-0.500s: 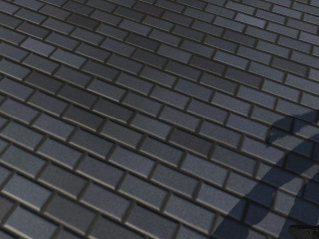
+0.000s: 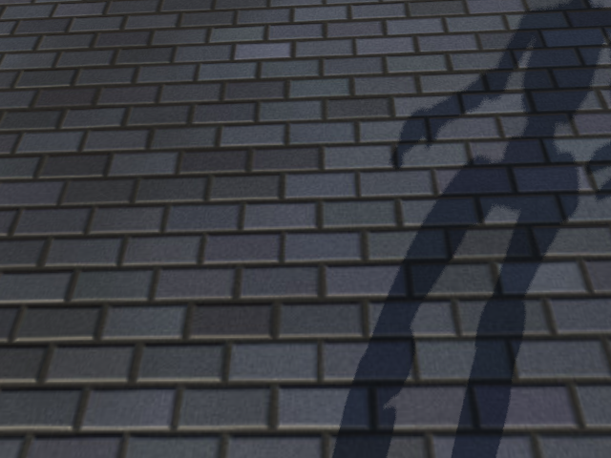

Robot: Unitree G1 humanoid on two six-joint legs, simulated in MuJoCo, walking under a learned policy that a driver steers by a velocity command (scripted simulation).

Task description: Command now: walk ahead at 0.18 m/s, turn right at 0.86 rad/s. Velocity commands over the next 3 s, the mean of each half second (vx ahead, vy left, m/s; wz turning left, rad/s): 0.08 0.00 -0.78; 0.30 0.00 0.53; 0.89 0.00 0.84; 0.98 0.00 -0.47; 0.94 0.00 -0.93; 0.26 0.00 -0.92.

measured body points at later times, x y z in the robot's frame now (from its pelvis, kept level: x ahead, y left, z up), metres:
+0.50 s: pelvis +0.17 -0.02 +0.00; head +0.20 -0.05 +0.45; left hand +0.45 +0.17 -0.07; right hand +0.22 -0.35 -0.08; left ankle +0.28 +0.04 -0.72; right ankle +0.03 -0.09 -0.70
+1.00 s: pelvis +0.27 -0.08 +0.02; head +0.27 -0.10 +0.47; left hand +0.34 +0.21 -0.07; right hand +0.43 -0.38 -0.06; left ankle +0.36 +0.08 -0.62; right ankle +0.16 -0.18 -0.72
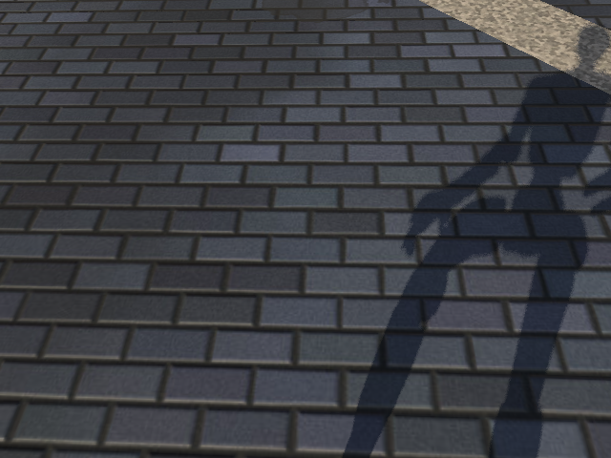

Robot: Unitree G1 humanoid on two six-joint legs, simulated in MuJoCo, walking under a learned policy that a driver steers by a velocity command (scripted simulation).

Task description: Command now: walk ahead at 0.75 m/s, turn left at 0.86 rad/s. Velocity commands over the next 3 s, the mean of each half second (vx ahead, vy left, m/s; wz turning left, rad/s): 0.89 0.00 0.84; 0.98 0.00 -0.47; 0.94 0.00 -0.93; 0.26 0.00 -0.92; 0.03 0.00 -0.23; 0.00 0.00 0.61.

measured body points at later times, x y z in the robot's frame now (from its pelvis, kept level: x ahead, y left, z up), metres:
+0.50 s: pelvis +0.36 +0.13 -0.01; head +0.37 +0.14 +0.44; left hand +0.40 +0.44 -0.08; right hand +0.53 -0.09 -0.12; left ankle +0.30 +0.16 -0.74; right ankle +0.52 -0.01 -0.65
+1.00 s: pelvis +0.82 +0.25 +0.00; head +0.83 +0.26 +0.45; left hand +0.77 +0.52 -0.12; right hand +1.08 +0.07 -0.05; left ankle +0.91 +0.47 -0.67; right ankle +0.80 +0.20 -0.74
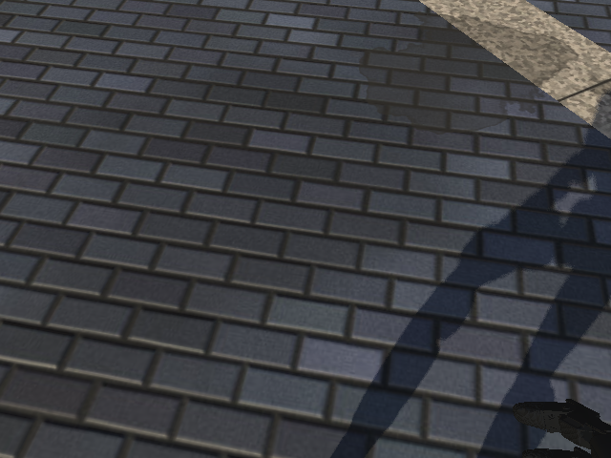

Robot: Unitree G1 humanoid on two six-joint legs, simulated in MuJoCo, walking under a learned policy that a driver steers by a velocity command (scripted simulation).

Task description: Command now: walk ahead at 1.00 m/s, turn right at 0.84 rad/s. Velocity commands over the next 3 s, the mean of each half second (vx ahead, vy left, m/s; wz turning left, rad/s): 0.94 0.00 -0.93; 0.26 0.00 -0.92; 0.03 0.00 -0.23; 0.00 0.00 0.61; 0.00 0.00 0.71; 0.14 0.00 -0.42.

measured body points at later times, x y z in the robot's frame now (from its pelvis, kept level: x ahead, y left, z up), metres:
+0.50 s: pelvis +0.42 +0.03 -0.01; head +0.44 +0.00 +0.44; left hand +0.76 +0.13 -0.05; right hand +0.27 -0.23 -0.14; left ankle +0.38 +0.18 -0.74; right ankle +0.53 -0.16 -0.67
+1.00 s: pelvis +0.65 -0.07 -0.01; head +0.66 -0.11 +0.44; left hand +0.98 -0.02 -0.08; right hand +0.55 -0.39 -0.10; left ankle +0.86 -0.05 -0.70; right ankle +0.63 -0.16 -0.74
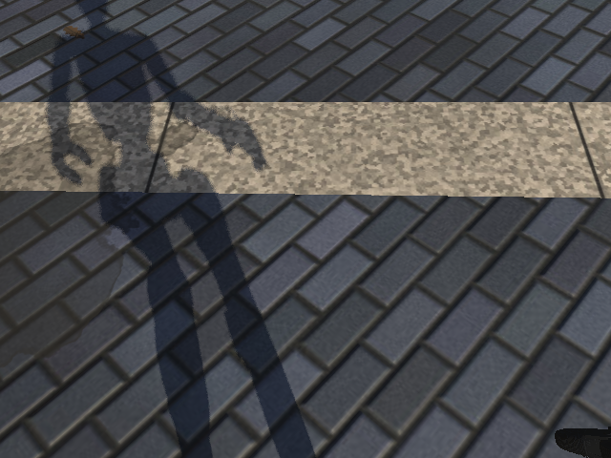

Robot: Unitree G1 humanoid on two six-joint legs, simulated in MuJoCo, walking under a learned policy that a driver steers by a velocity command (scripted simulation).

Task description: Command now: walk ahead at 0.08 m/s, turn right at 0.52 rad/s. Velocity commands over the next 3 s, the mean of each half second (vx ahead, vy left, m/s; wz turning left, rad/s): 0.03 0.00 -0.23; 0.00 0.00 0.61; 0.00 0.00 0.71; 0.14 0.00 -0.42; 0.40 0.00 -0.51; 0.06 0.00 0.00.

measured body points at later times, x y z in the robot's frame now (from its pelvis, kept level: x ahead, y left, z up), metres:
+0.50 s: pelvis +0.04 +0.04 +0.00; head +0.05 +0.03 +0.45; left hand +0.17 +0.29 -0.11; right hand +0.14 -0.22 -0.12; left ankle +0.10 +0.16 -0.73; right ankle +0.00 -0.09 -0.73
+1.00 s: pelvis +0.05 +0.09 +0.01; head +0.09 +0.13 +0.46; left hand +0.16 +0.40 -0.09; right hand +0.25 -0.16 -0.07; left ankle +0.05 +0.16 -0.73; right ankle +0.09 -0.08 -0.65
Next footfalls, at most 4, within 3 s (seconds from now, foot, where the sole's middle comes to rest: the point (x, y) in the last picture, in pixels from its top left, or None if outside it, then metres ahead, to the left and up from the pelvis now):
0.08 left None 0.14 0.16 -0.77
0.40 right None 0.04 -0.09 -0.77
0.80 left None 0.09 0.17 -0.77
1.32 right None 0.22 0.01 -0.77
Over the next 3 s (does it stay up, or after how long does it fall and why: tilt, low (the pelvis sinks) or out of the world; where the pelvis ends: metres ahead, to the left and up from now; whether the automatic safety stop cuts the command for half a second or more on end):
stays up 0.56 -0.02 0.00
